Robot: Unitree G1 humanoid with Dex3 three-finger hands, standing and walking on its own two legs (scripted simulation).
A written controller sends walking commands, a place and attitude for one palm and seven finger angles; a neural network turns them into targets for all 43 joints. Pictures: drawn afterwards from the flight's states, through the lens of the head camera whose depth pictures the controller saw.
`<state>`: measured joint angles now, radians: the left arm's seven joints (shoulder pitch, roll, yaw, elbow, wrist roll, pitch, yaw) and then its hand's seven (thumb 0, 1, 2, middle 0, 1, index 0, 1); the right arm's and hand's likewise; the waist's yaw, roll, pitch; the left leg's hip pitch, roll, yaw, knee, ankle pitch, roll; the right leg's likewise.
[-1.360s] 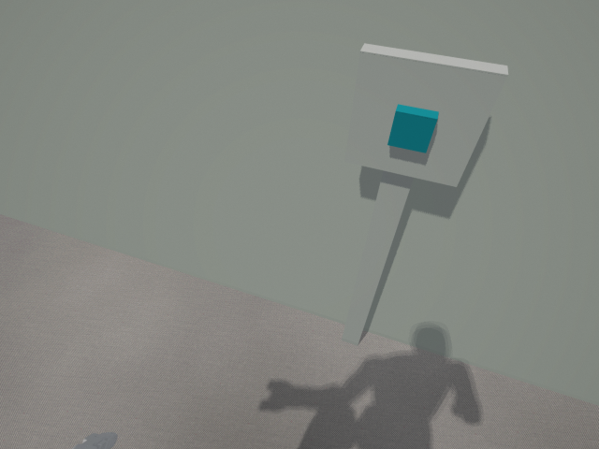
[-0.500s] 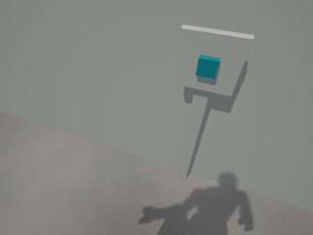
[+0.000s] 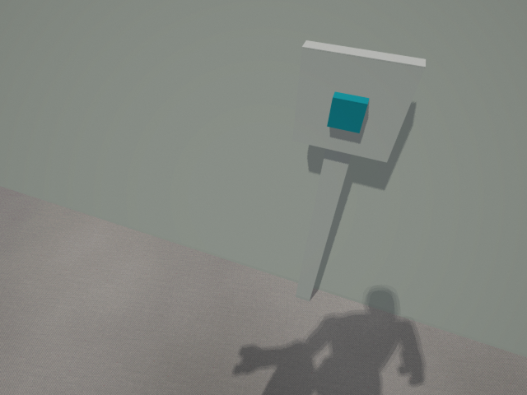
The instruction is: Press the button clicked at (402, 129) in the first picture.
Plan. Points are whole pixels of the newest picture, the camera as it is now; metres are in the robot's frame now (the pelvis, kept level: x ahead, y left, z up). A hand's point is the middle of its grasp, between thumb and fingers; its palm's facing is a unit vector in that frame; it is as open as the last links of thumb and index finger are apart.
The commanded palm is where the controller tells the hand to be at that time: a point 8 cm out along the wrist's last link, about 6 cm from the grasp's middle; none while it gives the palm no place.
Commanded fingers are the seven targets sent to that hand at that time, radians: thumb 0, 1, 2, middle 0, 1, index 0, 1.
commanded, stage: look at it before walking up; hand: left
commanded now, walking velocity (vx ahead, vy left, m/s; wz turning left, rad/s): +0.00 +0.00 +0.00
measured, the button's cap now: (347, 111) +0.59 -0.12 +0.14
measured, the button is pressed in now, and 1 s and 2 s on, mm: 0 0 0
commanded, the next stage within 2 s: turn to face it in 0.08 s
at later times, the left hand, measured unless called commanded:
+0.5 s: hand out of the picture +0.06 +0.22 -0.17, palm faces -0.09 -0.95 -0.29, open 7.4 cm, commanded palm none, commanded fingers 0.00 0.90 0.90 -0.20 -0.30 -0.20 -0.30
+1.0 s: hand out of the picture +0.09 +0.19 -0.18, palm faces -0.22 -0.95 -0.21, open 7.4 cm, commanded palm none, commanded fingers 0.00 0.90 0.90 -0.20 -0.30 -0.20 -0.30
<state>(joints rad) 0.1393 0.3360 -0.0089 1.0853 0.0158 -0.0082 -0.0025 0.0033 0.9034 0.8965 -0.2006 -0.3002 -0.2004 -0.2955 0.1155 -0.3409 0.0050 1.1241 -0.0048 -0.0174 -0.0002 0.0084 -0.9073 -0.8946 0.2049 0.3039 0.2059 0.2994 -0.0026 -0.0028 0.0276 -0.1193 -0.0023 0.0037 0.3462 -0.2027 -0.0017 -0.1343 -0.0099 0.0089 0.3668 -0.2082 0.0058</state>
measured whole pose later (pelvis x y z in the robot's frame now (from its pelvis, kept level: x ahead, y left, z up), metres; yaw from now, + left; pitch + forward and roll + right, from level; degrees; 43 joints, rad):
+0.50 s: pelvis +0.00 +0.00 -0.01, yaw -5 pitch -1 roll +1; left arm 0.20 0.28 0.01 1.02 0.02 0.04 0.00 0.00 0.91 0.90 -0.20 -0.30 -0.20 -0.30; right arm 0.13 -0.26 -0.01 1.04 -0.01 0.01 -0.02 0.01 -0.91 -0.89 0.20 0.30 0.20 0.30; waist 0.01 -0.01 0.05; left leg -0.18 0.02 0.08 0.47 -0.28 0.00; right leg -0.24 0.02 0.09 0.51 -0.26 0.01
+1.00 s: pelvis -0.02 +0.01 -0.01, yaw -14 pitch +0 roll +0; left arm 0.21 0.20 0.06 0.96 0.03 0.06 0.00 0.00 0.91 0.90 -0.20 -0.30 -0.20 -0.29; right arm 0.27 -0.17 -0.04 1.05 -0.03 0.00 -0.03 0.01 -0.91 -0.89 0.20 0.30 0.20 0.30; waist -0.02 0.00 0.05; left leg -0.22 0.09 0.19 0.53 -0.30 0.01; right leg -0.32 -0.02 -0.04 0.76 -0.43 0.01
